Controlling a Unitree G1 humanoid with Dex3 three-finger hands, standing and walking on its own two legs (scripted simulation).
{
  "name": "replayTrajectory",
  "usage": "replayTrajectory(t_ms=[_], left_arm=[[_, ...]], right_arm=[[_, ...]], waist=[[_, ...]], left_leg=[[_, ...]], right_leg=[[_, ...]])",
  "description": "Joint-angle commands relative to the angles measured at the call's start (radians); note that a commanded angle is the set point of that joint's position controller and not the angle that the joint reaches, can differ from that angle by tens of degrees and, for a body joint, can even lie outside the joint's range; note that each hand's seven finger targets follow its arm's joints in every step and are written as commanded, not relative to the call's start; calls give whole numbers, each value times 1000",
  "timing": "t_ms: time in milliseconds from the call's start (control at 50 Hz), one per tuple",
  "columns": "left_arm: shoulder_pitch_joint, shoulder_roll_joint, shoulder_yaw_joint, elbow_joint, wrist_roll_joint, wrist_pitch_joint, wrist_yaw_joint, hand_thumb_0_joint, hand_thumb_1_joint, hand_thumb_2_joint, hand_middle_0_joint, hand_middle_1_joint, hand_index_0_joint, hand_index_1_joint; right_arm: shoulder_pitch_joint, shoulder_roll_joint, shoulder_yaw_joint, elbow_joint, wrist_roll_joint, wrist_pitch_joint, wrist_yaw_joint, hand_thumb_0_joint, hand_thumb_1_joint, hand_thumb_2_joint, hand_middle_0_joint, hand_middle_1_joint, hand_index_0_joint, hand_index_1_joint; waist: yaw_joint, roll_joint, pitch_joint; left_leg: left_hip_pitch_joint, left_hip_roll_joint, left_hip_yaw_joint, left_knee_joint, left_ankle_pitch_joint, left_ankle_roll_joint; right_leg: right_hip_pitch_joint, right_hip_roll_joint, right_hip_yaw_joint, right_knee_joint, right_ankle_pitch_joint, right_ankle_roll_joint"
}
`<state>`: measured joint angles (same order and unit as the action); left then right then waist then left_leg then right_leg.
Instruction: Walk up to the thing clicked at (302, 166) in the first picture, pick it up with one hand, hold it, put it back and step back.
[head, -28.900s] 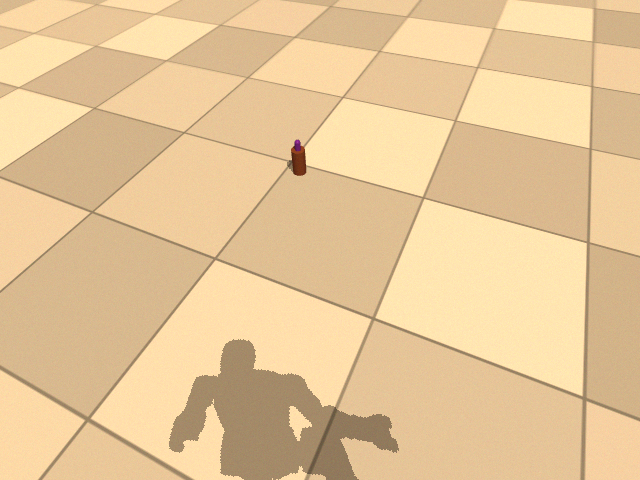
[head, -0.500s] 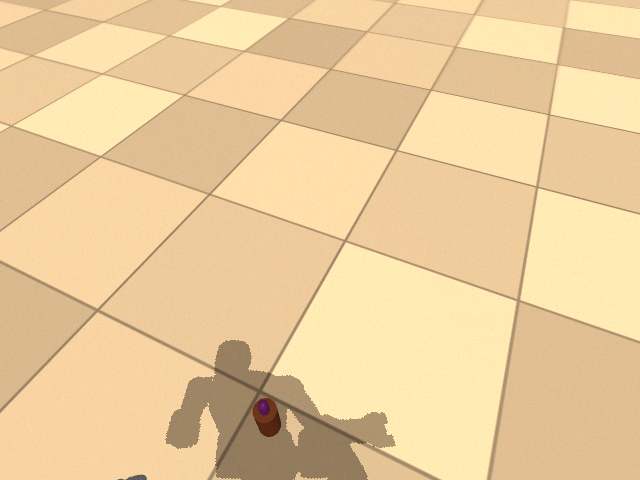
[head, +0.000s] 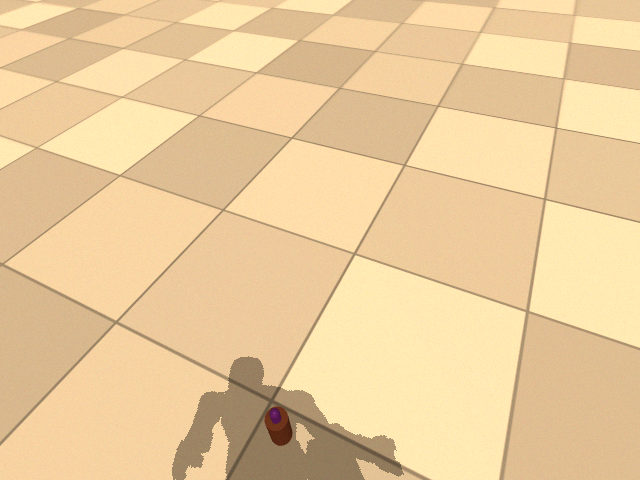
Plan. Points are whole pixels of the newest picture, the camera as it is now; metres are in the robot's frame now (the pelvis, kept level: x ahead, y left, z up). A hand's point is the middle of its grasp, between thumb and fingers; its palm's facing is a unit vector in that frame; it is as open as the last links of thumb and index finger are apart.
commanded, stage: stand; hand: left
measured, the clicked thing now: (278, 423) +0.42 +0.17 -0.69
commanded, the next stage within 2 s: step back in 1.36 s
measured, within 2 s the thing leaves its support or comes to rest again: neither
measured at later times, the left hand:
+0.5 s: hand out of the picture +0.07 +0.24 -0.16, palm faces -0.01 -0.94 -0.34, open 7.4 cm
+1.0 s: hand out of the picture +0.10 +0.24 -0.15, palm faces -0.01 -0.94 -0.34, open 7.4 cm
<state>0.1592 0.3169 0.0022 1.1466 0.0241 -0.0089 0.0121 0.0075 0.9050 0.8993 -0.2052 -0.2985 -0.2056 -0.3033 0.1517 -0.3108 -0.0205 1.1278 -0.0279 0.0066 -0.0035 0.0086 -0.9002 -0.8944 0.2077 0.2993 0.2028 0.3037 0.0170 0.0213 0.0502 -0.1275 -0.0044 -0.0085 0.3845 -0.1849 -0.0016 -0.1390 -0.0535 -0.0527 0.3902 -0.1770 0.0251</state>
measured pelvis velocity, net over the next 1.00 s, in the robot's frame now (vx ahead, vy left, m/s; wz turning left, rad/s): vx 0.02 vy -0.01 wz -0.01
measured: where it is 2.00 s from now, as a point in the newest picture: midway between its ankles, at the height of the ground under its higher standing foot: outside the picture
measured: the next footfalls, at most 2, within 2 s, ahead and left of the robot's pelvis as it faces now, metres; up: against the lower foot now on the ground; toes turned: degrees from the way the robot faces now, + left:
none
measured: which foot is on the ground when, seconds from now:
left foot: down 0.00-1.00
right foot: down 0.00-1.00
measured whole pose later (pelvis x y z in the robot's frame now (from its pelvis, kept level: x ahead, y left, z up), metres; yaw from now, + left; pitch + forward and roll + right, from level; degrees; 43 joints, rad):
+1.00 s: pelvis +0.02 -0.01 +0.00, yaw -1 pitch -3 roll +0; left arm 0.09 0.32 0.01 1.17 0.01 -0.01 0.00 0.01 0.91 0.90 -0.20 -0.30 -0.21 -0.30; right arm 0.10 -0.34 -0.01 1.15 -0.02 -0.01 0.00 0.01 -0.90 -0.89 0.21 0.30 0.20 0.30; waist 0.01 0.02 0.05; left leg -0.09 0.02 -0.01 0.31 -0.17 -0.02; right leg -0.11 -0.03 -0.05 0.32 -0.16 0.01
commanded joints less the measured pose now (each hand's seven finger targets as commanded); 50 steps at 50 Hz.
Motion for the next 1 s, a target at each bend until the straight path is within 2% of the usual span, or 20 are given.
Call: replayTrajectory(t_ms=[0, 80, 120, 160, 240, 300, 400, 520, 540, 580, 660, 720, 860, 900, 980], left_arm=[[-49, 210, 38, -44, 3, -23, 17, 0, 900, 900, -200, -300, -200, -301], [-51, 207, 35, -35, 2, -23, 15, 0, 900, 900, -200, -300, -200, -301], [-56, 219, 38, -32, 0, -21, 13, 0, 900, 900, -200, -300, -200, -301], [-62, 213, 35, -32, 0, -20, 11, 0, 900, 900, -200, -300, -200, -301], [-63, 219, 37, -30, -1, -20, 10, 0, 900, 900, -200, -300, -200, -301], [-69, 216, 36, -25, -3, -23, 11, 0, 900, 900, -200, -300, -200, -301], [-73, 218, 36, -23, -6, -21, 8, 0, 900, 900, -200, -300, -200, -301], [-83, 209, 36, -23, -9, -25, 8, 0, 900, 900, -200, -300, -200, -301], [-83, 213, 36, -22, -9, -26, 9, 0, 900, 900, -200, -300, -200, -301], [-90, 214, 37, -23, -9, -25, 8, 0, 900, 900, -200, -300, -200, -301], [-92, 214, 40, -25, -11, -25, 7, 0, 900, 900, -200, -300, -200, -301], [-99, 214, 41, -26, -11, -24, 8, 0, 900, 900, -200, -300, -200, -301], [-104, 216, 42, -31, -10, -22, 5, 0, 900, 900, -200, -300, -200, -300], [-103, 219, 44, -29, -9, -21, 4, 0, 900, 900, -200, -300, -200, -300], [-105, 219, 46, -29, -11, -22, 2, 0, 900, 900, -200, -300, -200, -300]], right_arm=[[-37, -194, -31, -50, 2, -24, -12, 0, -900, -900, 200, 300, 200, 300], [-40, -199, -27, -42, 4, -23, -12, 0, -900, -900, 200, 300, 200, 300], [-33, -197, -24, -40, 5, -21, -10, 0, -900, -900, 200, 300, 200, 300], [-32, -198, -23, -40, 4, -21, -9, 0, -900, -900, 200, 300, 200, 300], [-45, -210, -23, -41, 6, -25, -11, 0, -900, -900, 200, 300, 200, 300], [-41, -207, -20, -34, 8, -26, -11, 0, -900, -900, 200, 300, 200, 300], [-43, -215, -17, -28, 9, -27, -12, 0, -900, -900, 200, 300, 200, 300], [-48, -218, -15, -26, 12, -32, -14, 0, -900, -900, 200, 300, 200, 300], [-53, -218, -15, -25, 11, -33, -14, 0, -900, -900, 200, 300, 200, 300], [-48, -221, -14, -24, 12, -33, -15, 0, -900, -900, 200, 300, 200, 300], [-61, -226, -14, -24, 12, -35, -17, 0, -900, -900, 200, 300, 200, 300], [-65, -224, -16, -28, 13, -35, -17, 0, -900, -900, 200, 300, 200, 300], [-74, -222, -16, -27, 12, -35, -15, 0, -900, -900, 200, 300, 200, 300], [-78, -228, -18, -26, 12, -35, -14, 0, -900, -900, 200, 300, 200, 300], [-77, -225, -18, -28, 11, -35, -11, 0, -900, -900, 200, 300, 200, 300]], waist=[[-8, -26, -6], [-6, -17, -5], [-8, -19, 3], [-8, -20, -2], [-6, -16, -35], [-9, -28, -48], [-7, -18, -38], [-8, -19, -68], [-7, -29, -76], [-13, -23, -65], [-8, -17, -82], [-11, -28, -86], [-11, -21, -62], [-11, -16, -46], [-14, -20, -54]], left_leg=[[-64, 98, -100, -105, -41, 20], [-65, 101, -98, -104, -42, 20], [-86, 97, -100, -119, -90, 18], [-84, 97, -97, -114, -76, 18], [-69, 107, -100, -113, -41, 20], [-41, 110, -93, -101, 23, 23], [-44, 110, -90, -113, 25, 17], [-14, 119, -82, -107, 114, 17], [-2, 123, -86, -106, 136, 17], [-14, 120, -82, -114, 111, 15], [14, 128, -81, -109, 182, 15], [25, 133, -77, -105, 200, 16], [7, 130, -79, -132, 138, 6], [-6, 125, -75, -137, 75, 8], [-6, 125, -77, -139, 74, 11]], right_leg=[[-3, -77, 99, -108, -72, -32], [-1, -77, 98, -115, -68, -30], [-5, -73, 100, -116, -111, -30], [-7, -76, 104, -117, -118, -32], [17, -79, 100, -107, -57, -35], [26, -85, 103, -111, -5, -37], [29, -80, 98, -112, -6, -35], [65, -87, 96, -109, 105, -33], [68, -89, 96, -109, 116, -32], [66, -86, 95, -116, 106, -28], [78, -92, 93, -105, 175, -31], [78, -93, 90, -106, 185, -32], [64, -88, 90, -121, 117, -33], [50, -85, 94, -133, 72, -32], [55, -84, 94, -133, 70, -34]])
